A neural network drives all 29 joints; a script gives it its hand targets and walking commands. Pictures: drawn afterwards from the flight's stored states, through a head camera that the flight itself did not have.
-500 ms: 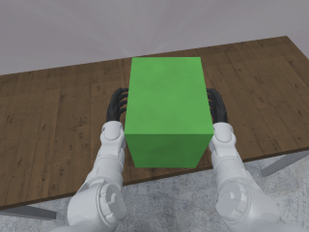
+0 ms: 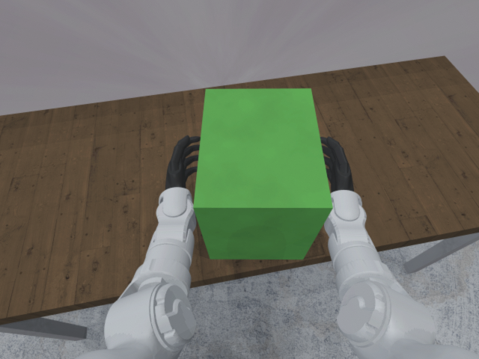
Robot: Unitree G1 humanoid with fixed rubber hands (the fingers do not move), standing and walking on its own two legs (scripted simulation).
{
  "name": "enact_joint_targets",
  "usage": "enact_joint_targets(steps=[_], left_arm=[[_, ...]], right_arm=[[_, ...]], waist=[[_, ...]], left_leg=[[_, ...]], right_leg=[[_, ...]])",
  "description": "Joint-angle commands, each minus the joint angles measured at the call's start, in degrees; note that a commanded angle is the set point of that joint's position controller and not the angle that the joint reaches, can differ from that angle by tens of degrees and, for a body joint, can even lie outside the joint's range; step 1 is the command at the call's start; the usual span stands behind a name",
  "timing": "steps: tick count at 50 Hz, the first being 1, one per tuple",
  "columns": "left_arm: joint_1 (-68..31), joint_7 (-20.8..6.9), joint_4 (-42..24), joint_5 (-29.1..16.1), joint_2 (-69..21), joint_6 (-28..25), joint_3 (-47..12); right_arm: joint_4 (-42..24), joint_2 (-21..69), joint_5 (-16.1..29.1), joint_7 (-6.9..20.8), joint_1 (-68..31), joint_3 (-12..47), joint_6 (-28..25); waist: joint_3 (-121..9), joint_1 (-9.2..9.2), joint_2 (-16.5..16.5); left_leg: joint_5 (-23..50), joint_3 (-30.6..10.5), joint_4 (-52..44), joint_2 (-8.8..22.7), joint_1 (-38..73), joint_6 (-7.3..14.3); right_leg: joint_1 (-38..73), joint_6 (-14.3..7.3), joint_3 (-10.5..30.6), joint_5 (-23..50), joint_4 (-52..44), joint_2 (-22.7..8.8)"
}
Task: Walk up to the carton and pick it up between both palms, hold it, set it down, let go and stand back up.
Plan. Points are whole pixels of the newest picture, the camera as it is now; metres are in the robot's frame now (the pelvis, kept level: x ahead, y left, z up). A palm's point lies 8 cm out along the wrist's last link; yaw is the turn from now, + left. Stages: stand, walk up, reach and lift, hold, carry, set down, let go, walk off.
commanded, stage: reach and lift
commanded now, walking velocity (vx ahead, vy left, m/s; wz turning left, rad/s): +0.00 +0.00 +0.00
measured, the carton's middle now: (257, 179) +0.43 +0.00 -0.02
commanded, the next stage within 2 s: none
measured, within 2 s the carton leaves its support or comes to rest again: leaves its support in 0.22 s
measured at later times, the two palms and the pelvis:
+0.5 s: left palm (174, 182) +0.39 +0.14 +0.04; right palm (342, 179) +0.39 -0.14 +0.05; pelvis -0.01 +0.00 +0.00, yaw +1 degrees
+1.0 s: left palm (167, 176) +0.38 +0.15 +0.08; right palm (345, 177) +0.38 -0.13 +0.07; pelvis -0.02 +0.00 +0.00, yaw +0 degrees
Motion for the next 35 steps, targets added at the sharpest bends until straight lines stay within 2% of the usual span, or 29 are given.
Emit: enact_joint_targets(steps=[1,10,17,23,27,35], left_arm=[[-28.0,-4.1,0.2,2.0,-26.1,-2.0,-14.6],[-30.8,-3.7,0.9,1.4,-27.8,-6.5,-16.4],[-31.1,-4.2,2.5,1.5,-27.8,-7.6,-16.7],[-30.9,-4.3,2.6,1.3,-27.5,-6.2,-17.1],[-32.1,-4.1,1.4,0.3,-27.5,-5.0,-18.2],[-34.3,-3.6,-0.7,-3.0,-28.0,-3.9,-21.6]], right_arm=[[1.2,28.9,-4.1,7.0,-30.3,16.9,-5.1],[2.5,28.8,-4.9,6.1,-33.4,18.6,-10.5],[6.3,27.7,-5.5,5.2,-33.3,18.8,-12.7],[8.3,27.1,-4.0,4.7,-33.1,19.3,-11.7],[7.3,27.3,-2.4,4.7,-34.2,20.3,-10.5],[3.6,28.9,1.6,4.5,-36.2,25.4,-7.9]], waist=[[-35.9,0.47,0.3],[-41.2,0.26,0.2],[-39.7,-0.61,-0.7],[-36.7,-0.61,-0.3],[-36.7,-0.15,0.3],[-40.0,0.81,0.8]], left_leg=[[21.3,6.8,0.5,-1.0,6.0,-1.2],[24.8,6.6,1.1,-0.9,5.1,-2.0],[21.1,6.2,-0.2,-1.2,4.4,-1.7],[17.3,6.1,-1.2,-1.4,5.3,-1.4],[15.8,6.2,-1.4,-1.6,6.0,-1.3],[15.5,6.0,-0.6,-1.9,6.9,-1.1]], right_leg=[[24.1,0.0,-4.3,25.3,5.9,0.2],[25.9,-0.1,-4.5,31.3,7.0,0.3],[25.9,0.0,-4.6,30.0,6.4,0.4],[24.4,-0.2,-4.4,25.4,5.0,0.5],[23.3,-0.4,-4.1,22.3,4.3,0.6],[24.2,-0.2,-3.3,22.2,4.6,0.6]])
